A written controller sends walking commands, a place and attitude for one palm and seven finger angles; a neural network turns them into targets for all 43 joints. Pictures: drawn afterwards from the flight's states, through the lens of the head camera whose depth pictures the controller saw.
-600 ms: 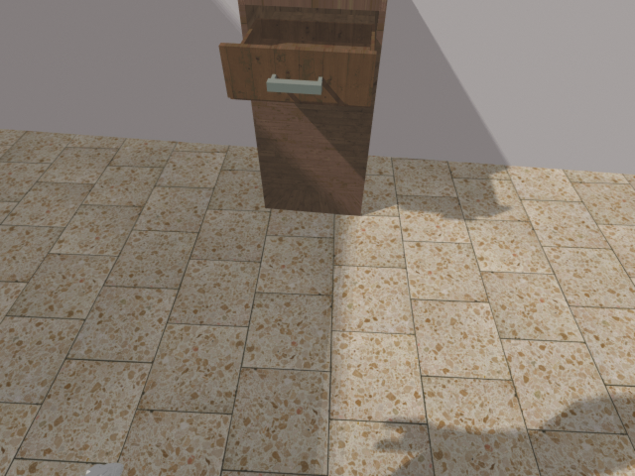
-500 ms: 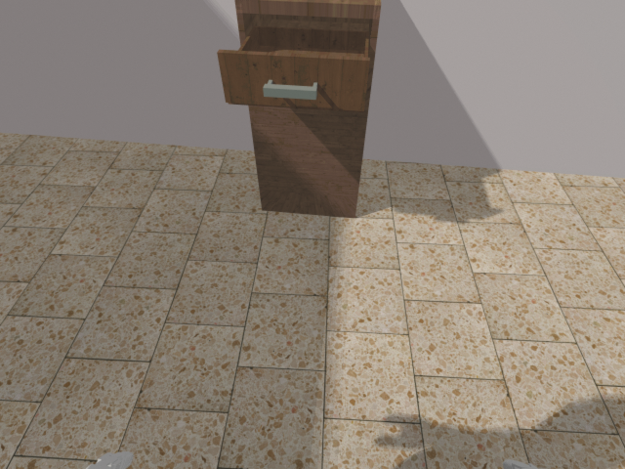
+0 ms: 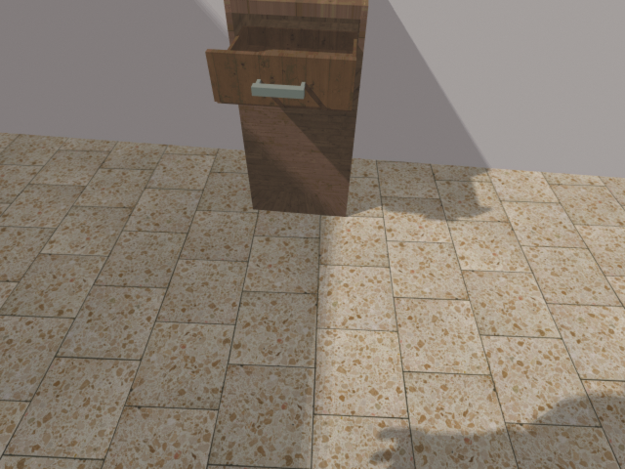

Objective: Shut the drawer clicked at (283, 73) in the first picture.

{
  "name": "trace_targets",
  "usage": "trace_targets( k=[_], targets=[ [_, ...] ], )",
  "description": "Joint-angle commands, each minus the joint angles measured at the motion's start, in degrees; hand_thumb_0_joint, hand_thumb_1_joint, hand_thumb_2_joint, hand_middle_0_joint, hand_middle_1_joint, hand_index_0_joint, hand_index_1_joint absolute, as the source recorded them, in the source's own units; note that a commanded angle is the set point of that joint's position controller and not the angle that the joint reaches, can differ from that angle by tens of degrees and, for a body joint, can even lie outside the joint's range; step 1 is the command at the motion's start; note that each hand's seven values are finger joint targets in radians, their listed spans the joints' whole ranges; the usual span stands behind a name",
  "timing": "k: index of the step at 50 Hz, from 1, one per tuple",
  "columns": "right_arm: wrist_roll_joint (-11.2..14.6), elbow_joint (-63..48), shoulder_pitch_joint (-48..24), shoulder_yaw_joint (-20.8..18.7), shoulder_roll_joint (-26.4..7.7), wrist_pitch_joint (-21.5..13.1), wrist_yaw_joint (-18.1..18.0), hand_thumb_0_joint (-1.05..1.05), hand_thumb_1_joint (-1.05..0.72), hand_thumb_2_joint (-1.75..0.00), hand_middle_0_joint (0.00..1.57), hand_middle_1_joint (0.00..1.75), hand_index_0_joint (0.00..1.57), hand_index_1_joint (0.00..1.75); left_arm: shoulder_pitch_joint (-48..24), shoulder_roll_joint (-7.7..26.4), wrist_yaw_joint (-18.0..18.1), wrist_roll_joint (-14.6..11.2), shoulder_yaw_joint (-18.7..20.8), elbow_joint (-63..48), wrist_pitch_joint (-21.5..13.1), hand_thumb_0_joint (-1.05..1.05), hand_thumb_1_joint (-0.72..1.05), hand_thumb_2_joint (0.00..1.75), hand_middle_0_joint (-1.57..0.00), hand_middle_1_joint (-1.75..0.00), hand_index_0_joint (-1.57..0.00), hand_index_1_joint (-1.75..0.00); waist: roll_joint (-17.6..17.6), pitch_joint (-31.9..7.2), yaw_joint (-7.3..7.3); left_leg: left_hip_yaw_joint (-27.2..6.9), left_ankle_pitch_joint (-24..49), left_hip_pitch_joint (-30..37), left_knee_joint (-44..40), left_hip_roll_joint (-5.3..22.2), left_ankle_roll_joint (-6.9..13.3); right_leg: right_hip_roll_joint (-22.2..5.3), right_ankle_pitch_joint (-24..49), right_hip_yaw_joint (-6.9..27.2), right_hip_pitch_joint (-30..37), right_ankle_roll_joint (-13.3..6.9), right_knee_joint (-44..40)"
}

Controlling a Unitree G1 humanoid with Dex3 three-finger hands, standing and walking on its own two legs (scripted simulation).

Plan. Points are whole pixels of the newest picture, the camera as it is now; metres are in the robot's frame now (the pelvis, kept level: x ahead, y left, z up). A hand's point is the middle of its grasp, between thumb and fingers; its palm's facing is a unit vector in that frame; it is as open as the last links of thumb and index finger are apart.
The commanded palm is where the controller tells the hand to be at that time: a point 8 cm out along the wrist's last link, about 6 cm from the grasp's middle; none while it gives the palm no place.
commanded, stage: stand and wait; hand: left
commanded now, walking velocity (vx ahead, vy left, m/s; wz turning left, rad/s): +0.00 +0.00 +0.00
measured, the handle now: (279, 87) +1.02 +0.14 +0.01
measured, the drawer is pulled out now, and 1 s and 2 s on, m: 0.30 0.30 0.30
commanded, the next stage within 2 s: look at it before walking up in 0.22 s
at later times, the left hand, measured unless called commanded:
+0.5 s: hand out of the picture +0.06 +0.24 -0.15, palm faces -0.03 -0.94 -0.33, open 7.4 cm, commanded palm none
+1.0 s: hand out of the picture +0.06 +0.25 -0.16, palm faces -0.03 -0.94 -0.33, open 7.4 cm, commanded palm none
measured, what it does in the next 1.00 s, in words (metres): stands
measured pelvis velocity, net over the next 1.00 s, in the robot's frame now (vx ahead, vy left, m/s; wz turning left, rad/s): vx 0.00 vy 0.00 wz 0.00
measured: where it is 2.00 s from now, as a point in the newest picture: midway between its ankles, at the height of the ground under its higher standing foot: (323, 449)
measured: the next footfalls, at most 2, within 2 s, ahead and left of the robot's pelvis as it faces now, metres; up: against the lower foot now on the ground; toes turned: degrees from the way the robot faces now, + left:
right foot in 1.56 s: +0.30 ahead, -0.13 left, +0.00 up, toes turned -14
left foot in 1.98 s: +0.46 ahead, +0.09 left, +0.00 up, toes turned +7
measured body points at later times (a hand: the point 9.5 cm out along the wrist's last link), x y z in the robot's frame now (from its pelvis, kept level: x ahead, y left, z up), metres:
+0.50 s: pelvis -0.01 +0.00 +0.00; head -0.01 +0.00 +0.45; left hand +0.06 +0.29 -0.13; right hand +0.06 -0.29 -0.14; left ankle -0.01 +0.13 -0.74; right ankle +0.00 -0.11 -0.74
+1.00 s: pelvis +0.00 +0.00 +0.00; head +0.00 +0.00 +0.45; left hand +0.06 +0.30 -0.13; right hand +0.07 -0.29 -0.13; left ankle -0.01 +0.13 -0.74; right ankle +0.00 -0.11 -0.74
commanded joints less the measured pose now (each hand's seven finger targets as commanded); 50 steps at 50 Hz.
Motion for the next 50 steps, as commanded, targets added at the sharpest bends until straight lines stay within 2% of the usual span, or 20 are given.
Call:
trace_targets(
  k=[1, 15, 21, 31, 39, 47, 48, 49, 50],
  targets=[
    [-0.13, -3.46, -3.78, -1.77, -10.71, -1.68, -0.73, 0.00, -0.90, -0.90, 0.20, 0.30, 0.20, 0.30, -3.24, 11.89, 0.91, -0.33, 2.56, -3.86, -1.41, 0.00, 0.90, 0.90, -0.20, -0.30, -0.20, -0.30, -0.85, -2.27, 0.20, -4.20, 6.89, -0.57, -3.54, 5.26, 2.42, -7.53, 8.46, 6.77, -0.17, -1.59, -5.19],
    [-0.09, -2.40, -2.46, -1.73, -10.42, -1.68, -0.60, 0.00, -0.90, -0.90, 0.20, 0.30, 0.20, 0.30, -3.08, 11.60, 0.89, -0.20, 2.45, -3.31, -1.38, 0.00, 0.90, 0.90, -0.20, -0.30, -0.20, -0.30, -1.23, -1.20, 0.16, -4.85, 5.52, -0.97, -4.65, 5.34, 2.33, -7.17, 4.47, 7.16, -1.34, -1.46, -6.64],
    [-0.13, -2.23, -2.25, -1.69, -10.36, -1.72, -0.53, 0.00, -0.90, -0.90, 0.20, 0.30, 0.20, 0.30, -2.87, 11.31, 0.83, -0.15, 2.45, -3.44, -1.32, 0.00, 0.90, 0.90, -0.20, -0.30, -0.20, -0.30, -0.35, -0.87, 0.25, -4.97, 4.32, -1.43, -4.85, 5.24, 2.36, -7.09, 2.02, 7.40, -1.96, -1.30, -7.12],
    [-0.01, -2.17, -2.15, -1.72, -10.27, -1.83, -0.61, 0.00, -0.90, -0.90, 0.20, 0.30, 0.20, 0.30, -2.19, 11.04, 0.88, -0.18, 2.46, -3.12, -1.52, 0.00, 0.90, 0.90, -0.20, -0.30, -0.20, -0.30, -0.45, -2.33, 0.21, -4.98, 6.81, -0.37, -4.51, 5.54, 2.30, -7.23, 5.99, 6.98, -0.85, -1.25, -6.56],
    [0.01, -2.11, -2.39, -1.62, -10.46, -1.93, -0.66, 0.00, -0.90, -0.90, 0.20, 0.30, 0.20, 0.30, -1.97, 10.97, 0.83, -0.18, 2.38, -2.73, -1.43, 0.00, 0.90, 0.90, -0.20, -0.30, -0.20, -0.30, 0.53, -2.38, 0.28, -5.34, 7.34, -0.28, -5.15, 5.71, 2.42, -7.10, 6.67, 6.56, -0.36, -1.13, -6.32],
    [0.05, -2.14, -2.74, -1.62, -10.41, -1.91, -0.67, 0.00, -0.90, -0.90, 0.20, 0.30, 0.20, 0.30, -1.86, 11.03, 0.85, -0.12, 2.32, -2.55, -1.42, 0.00, 0.90, 0.90, -0.20, -0.30, -0.20, -0.30, 0.04, -2.28, 0.33, -5.25, 7.92, 0.22, -5.29, 5.80, 2.47, -7.17, 7.63, 6.38, -0.30, -0.99, -6.33],
    [-0.24, -1.03, -0.89, -0.55, -5.67, -1.41, -0.49, 0.00, -0.90, -0.90, 0.20, 0.30, 0.20, 0.30, 0.41, 6.28, 1.00, -0.23, 1.40, -1.36, -0.87, 0.00, 0.90, 0.90, -0.20, -0.30, -0.20, -0.30, -0.40, -3.07, 0.34, -4.26, 4.69, 0.39, -4.80, 5.56, 1.85, -7.15, 3.40, 6.04, -0.10, -0.37, -6.53],
    [-0.46, -0.42, 1.24, 0.00, -3.31, -0.84, -0.31, 0.00, -0.90, -0.90, 0.20, 0.30, 0.20, 0.30, 2.57, 4.17, 0.97, -0.03, 0.93, -0.70, -0.20, 0.00, 0.90, 0.90, -0.20, -0.30, -0.20, -0.30, -0.96, -2.10, 0.43, -3.34, -2.07, -0.72, -3.72, 4.68, 1.53, -6.59, -4.98, 6.60, -0.83, -0.29, -6.48],
    [-0.63, -0.21, 2.60, -0.17, -2.83, -0.54, -0.17, 0.00, -0.90, -0.90, 0.20, 0.30, 0.20, 0.30, 4.02, 4.28, 0.77, 0.22, 1.10, -0.47, 0.16, 0.00, 0.90, 0.90, -0.20, -0.30, -0.20, -0.30, -1.85, -0.58, 0.73, -2.90, -9.44, -2.85, -2.74, 3.82, 1.82, -6.49, -12.73, 7.72, -1.91, -0.82, -7.01]
  ],
)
